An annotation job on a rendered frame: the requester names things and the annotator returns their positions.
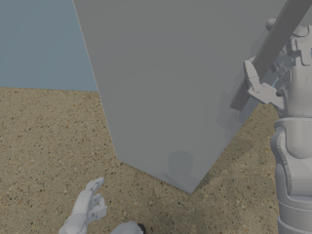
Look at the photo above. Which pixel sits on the left robot hand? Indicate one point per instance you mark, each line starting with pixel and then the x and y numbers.
pixel 90 205

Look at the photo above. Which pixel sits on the right robot forearm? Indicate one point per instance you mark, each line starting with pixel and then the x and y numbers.
pixel 292 148

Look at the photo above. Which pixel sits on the fridge door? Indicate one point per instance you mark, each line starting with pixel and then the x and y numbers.
pixel 166 73

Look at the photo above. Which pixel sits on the left robot thigh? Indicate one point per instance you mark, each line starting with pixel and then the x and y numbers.
pixel 127 228

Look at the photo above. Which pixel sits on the left robot forearm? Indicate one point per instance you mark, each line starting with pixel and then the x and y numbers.
pixel 75 224

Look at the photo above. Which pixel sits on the handle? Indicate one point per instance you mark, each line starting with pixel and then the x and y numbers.
pixel 278 36

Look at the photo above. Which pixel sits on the right robot hand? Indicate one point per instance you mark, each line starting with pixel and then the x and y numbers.
pixel 295 77

